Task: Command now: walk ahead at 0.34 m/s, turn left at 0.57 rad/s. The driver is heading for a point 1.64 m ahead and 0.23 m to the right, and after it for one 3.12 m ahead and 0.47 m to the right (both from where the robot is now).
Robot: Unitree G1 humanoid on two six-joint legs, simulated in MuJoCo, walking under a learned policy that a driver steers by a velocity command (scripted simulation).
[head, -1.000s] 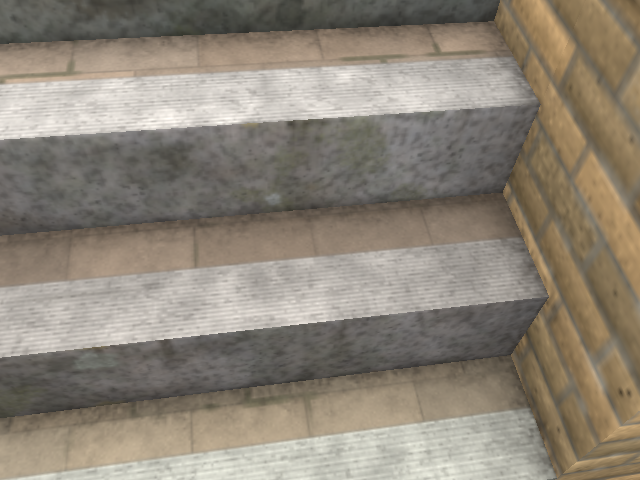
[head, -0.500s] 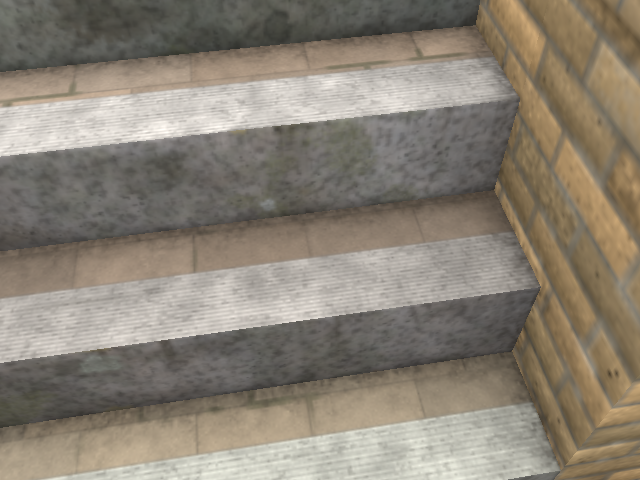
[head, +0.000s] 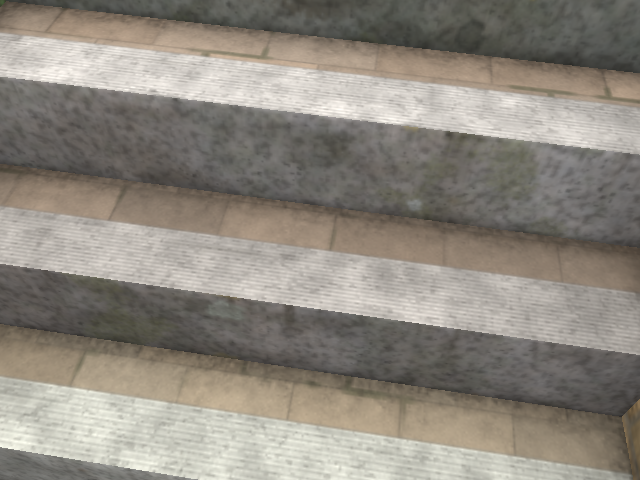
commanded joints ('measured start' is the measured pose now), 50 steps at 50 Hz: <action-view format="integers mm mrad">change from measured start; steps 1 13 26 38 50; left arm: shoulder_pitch -4 75 107 17 311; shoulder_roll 93 125 51 -2 33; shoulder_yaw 31 31 -7 -30 -25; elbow -73 -25 -31 -128 77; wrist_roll -4 19 9 22 27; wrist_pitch -48 -52 -8 40 52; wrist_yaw -6 -6 -7 0 -21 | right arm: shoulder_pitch -77 -179 41 -51 -203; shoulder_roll -125 5 -49 -118 138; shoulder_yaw -34 24 -7 -18 105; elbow -98 -115 10 28 -122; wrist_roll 7 -14 -37 -26 -17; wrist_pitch -12 -84 -92 -79 -101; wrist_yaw -5 43 35 -2 58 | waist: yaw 50 57 -10 40 34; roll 151 -113 117 93 -49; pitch -39 -16 -41 -17 96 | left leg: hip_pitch -3 -208 194 50 -1105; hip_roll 183 99 363 359 134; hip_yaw -304 178 -66 254 182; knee -121 280 -261 -182 1892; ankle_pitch -95 -44 129 595 -223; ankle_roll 125 -106 156 126 -133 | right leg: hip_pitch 154 189 -366 -97 236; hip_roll -16 -218 -134 -93 -327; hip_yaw -16 31 24 -109 431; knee -260 -346 714 422 -316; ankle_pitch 154 496 -5 37 112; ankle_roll -52 -212 0 -41 -359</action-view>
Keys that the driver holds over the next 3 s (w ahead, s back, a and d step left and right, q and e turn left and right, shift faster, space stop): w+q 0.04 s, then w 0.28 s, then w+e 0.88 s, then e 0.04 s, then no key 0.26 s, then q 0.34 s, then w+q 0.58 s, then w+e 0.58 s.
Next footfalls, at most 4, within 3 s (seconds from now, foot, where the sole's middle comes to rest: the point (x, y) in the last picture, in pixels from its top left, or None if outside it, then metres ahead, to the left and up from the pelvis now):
0.04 right None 0.05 -0.12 -0.78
0.38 left None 0.17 0.15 -0.78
0.86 right None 0.22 -0.06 -0.78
1.26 left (267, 442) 0.49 0.10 -0.57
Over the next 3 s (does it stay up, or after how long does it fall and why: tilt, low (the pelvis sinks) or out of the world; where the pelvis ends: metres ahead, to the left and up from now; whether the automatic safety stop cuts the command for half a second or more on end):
stays up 0.84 0.13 0.47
